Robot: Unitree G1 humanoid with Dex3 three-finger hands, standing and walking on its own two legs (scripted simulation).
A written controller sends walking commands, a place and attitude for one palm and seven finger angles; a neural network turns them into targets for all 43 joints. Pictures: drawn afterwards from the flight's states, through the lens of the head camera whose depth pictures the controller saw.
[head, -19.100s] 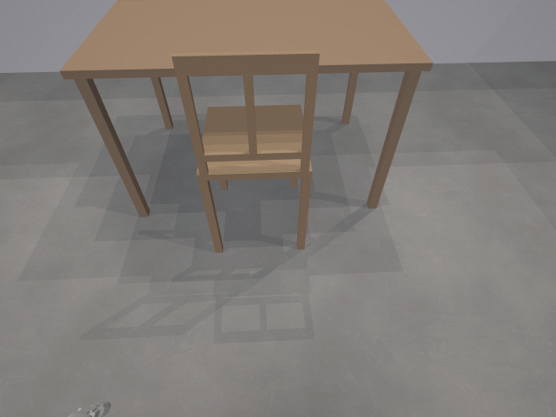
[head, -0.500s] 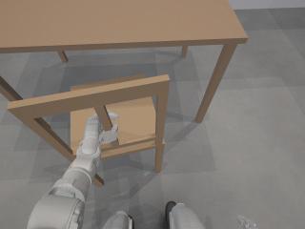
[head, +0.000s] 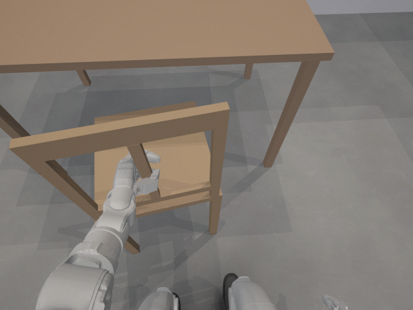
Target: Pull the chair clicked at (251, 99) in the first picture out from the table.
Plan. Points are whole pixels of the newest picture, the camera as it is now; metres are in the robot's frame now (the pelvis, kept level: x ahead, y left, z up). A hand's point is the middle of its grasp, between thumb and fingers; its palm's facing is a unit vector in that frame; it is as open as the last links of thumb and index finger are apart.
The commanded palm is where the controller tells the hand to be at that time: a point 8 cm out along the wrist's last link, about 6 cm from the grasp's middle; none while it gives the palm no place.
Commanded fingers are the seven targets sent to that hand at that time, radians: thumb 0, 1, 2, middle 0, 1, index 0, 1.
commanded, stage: step backward, pulling the chair out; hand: left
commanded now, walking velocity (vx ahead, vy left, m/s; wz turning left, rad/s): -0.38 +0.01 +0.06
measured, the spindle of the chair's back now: (146, 173) +0.41 +0.14 -0.06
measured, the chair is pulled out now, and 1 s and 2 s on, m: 0.15 0.16 0.16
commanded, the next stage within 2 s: stop walking, hand still on the chair in 0.28 s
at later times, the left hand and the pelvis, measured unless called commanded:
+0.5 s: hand (152, 181) +0.38 +0.12 -0.05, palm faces -0.01 -0.98 -0.21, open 5.6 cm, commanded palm +0.36 +0.17 -0.03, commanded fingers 0.00 0.90 0.90 -0.50 -1.45 -0.50 -1.45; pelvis +0.00 +0.00 +0.00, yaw -1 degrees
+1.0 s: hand (151, 181) +0.38 +0.12 -0.04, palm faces -0.02 -0.99 -0.17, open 5.7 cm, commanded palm +0.36 +0.17 -0.03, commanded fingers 0.00 0.90 0.90 -0.50 -1.45 -0.50 -1.45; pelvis +0.08 +0.00 +0.02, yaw +0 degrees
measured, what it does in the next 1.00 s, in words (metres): shifts its weight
